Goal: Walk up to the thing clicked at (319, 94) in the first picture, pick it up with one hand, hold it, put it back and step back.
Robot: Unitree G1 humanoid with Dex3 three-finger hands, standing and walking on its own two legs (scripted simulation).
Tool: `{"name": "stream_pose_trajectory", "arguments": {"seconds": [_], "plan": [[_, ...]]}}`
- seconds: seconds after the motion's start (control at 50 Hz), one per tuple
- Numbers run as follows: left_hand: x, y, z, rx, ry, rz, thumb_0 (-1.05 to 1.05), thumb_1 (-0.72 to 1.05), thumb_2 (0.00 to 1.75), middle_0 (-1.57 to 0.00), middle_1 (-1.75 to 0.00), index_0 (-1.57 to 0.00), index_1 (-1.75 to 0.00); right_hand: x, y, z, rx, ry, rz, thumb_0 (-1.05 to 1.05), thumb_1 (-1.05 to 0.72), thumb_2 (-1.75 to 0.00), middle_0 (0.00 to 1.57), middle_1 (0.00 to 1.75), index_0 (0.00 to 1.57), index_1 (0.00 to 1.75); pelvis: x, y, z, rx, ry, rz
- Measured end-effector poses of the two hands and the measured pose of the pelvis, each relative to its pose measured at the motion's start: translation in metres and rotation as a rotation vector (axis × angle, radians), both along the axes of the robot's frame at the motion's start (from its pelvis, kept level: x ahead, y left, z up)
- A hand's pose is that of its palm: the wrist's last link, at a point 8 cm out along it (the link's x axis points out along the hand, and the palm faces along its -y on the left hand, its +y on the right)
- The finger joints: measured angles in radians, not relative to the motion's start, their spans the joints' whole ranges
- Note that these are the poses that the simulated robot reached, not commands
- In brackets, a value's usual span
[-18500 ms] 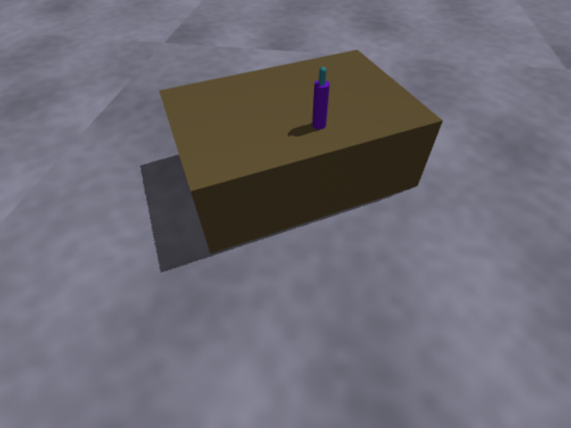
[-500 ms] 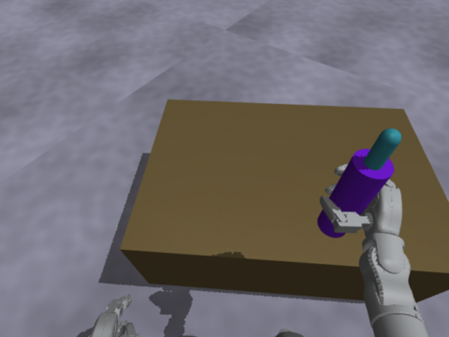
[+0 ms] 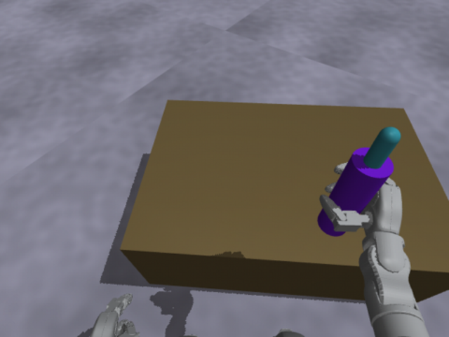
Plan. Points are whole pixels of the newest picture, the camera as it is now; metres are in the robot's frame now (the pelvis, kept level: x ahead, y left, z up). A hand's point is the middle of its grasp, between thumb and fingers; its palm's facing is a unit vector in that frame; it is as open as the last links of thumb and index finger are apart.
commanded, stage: hold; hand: right
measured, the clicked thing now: (356, 186) +0.34 -0.18 +0.10
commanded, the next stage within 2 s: crouch in 0.08 s
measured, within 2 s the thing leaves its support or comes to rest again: neither
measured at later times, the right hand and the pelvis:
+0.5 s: hand (335, 197) +0.37 -0.18 +0.01, palm faces +0.21 +0.98 -0.01, open 8.3 cm; pelvis -0.02 +0.00 -0.02, yaw +0 degrees
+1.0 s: hand (322, 185) +0.47 -0.20 -0.09, palm faces +0.23 +0.97 +0.00, open 8.3 cm; pelvis -0.03 +0.00 -0.11, yaw +3 degrees
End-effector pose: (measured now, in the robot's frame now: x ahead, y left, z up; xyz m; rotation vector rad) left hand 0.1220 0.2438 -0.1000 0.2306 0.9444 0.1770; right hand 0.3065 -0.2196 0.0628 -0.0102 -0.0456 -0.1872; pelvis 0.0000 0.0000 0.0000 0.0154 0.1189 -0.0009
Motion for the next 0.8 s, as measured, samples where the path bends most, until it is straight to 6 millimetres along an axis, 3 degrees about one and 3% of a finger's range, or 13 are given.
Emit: {"name": "stream_pose_trajectory", "arguments": {"seconds": [0.28,0.4,0.56,0.8], "plan": [[-0.005,-0.004,-0.001,-0.005,0.001,0.001,0.01,0.91,0.90,-0.20,-0.30,-0.20,-0.31,0.000,0.001,-0.001,0.003,0.004,0.002,0.01,0.19,-1.15,0.85,1.12,0.80,1.11,-0.003,-0.002,0.000,0.001,-0.001,-0.001],[-0.009,0.000,-0.008,0.006,0.015,-0.005,0.01,0.91,0.91,-0.20,-0.30,-0.19,-0.31,0.009,-0.002,-0.019,0.008,0.025,-0.017,0.01,0.19,-1.15,0.85,1.12,0.80,1.11,-0.008,-0.001,-0.007,-0.001,0.032,-0.001],[-0.031,0.015,-0.040,0.049,0.096,-0.010,0.01,0.91,0.90,-0.20,-0.30,-0.20,-0.31,0.047,-0.008,-0.068,0.004,0.039,-0.024,0.01,0.20,-1.16,0.86,1.12,0.80,1.10,-0.018,0.001,-0.037,0.002,0.157,0.003],[-0.098,0.025,-0.092,0.060,0.338,0.054,0.01,0.91,0.91,-0.20,-0.30,-0.19,-0.31,0.111,-0.020,-0.121,-0.003,0.026,-0.024,0.01,0.20,-1.16,0.86,1.11,0.81,1.10,-0.021,-0.001,-0.086,0.023,0.319,0.025]]}}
